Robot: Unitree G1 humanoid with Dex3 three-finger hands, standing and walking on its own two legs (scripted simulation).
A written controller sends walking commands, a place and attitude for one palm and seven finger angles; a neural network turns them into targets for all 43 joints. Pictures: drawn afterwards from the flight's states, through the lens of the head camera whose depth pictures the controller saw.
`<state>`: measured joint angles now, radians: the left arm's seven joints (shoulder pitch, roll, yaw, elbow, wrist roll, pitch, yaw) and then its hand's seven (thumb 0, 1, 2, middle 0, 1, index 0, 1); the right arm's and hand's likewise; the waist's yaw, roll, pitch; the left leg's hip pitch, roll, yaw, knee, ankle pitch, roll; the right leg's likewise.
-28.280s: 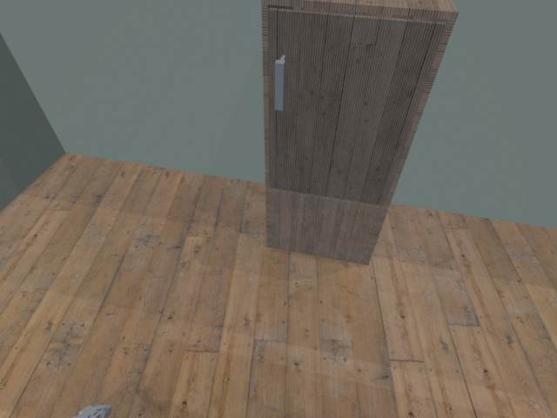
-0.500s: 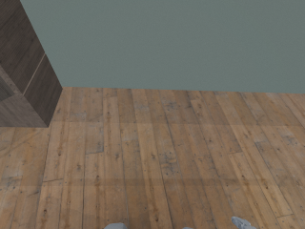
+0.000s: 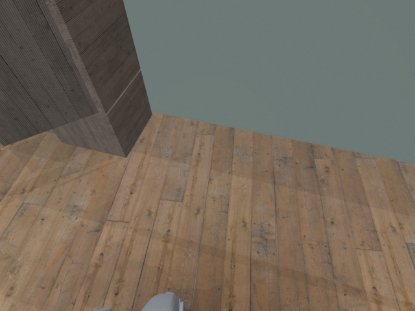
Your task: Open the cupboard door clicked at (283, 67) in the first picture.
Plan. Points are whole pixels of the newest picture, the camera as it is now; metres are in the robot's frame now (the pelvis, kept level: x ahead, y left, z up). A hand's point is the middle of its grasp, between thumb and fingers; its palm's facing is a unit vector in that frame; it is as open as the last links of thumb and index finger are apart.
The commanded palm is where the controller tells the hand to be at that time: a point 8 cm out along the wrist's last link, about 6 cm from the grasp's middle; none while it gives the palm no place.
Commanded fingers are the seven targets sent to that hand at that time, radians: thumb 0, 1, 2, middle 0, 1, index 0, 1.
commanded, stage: turn to face it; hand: left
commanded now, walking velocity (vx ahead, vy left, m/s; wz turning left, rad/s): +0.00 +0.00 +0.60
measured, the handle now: out of the picture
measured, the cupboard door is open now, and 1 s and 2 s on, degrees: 46 46 46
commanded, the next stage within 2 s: take the last steps up to it in 0.82 s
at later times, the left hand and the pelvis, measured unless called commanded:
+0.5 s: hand out of the picture +0.06 +0.23 -0.16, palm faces +0.29 -0.91 -0.29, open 7.4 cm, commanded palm none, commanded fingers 0.00 0.90 0.90 -0.20 -0.30 -0.20 -0.30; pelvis +0.01 -0.01 -0.01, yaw +17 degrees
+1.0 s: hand out of the picture -0.05 +0.21 -0.18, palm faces +0.53 -0.82 -0.22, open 7.4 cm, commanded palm none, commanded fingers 0.00 0.90 0.90 -0.20 -0.30 -0.20 -0.30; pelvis +0.02 +0.01 -0.01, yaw +30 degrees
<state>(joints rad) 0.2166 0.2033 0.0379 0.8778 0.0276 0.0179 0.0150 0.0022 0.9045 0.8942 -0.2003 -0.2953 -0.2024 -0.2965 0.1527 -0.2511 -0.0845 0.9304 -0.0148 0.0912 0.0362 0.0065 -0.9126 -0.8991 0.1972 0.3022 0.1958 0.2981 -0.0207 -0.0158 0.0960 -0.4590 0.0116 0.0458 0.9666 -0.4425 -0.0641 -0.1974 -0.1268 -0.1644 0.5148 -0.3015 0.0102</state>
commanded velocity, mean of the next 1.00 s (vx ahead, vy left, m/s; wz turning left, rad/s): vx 0.03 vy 0.02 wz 0.44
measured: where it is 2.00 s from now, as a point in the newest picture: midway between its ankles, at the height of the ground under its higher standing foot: (156, 307)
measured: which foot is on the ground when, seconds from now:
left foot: up 0.00-0.12, down 0.14-0.50, up 0.52-0.82, down 0.84-1.00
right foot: down 0.00-0.12, up 0.14-0.48, down 0.50-0.84, up 0.86-1.00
